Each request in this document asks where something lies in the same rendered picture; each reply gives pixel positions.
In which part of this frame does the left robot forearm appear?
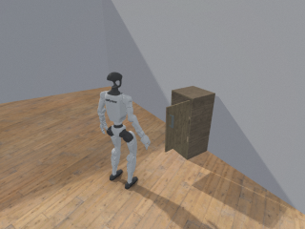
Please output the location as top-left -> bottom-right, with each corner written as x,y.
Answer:
97,112 -> 106,125

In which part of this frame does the left robot hand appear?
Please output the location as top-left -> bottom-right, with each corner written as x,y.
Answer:
100,123 -> 109,134

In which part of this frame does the right robot upper arm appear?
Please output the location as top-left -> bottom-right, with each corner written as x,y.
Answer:
121,94 -> 134,122

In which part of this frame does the right robot forearm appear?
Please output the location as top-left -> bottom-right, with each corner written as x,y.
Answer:
132,115 -> 145,138

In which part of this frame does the handle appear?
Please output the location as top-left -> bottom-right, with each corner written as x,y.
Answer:
169,114 -> 174,128

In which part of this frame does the cupboard door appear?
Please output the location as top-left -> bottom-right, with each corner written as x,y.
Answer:
165,100 -> 191,152

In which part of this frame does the humanoid robot head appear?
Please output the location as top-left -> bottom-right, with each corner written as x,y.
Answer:
107,72 -> 123,96

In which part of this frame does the left robot upper arm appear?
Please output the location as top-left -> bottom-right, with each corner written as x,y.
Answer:
97,91 -> 108,114

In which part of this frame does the left robot foot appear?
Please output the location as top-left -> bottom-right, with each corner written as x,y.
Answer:
110,169 -> 123,181

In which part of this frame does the right robot hand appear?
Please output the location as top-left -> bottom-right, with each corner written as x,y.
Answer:
140,135 -> 151,150

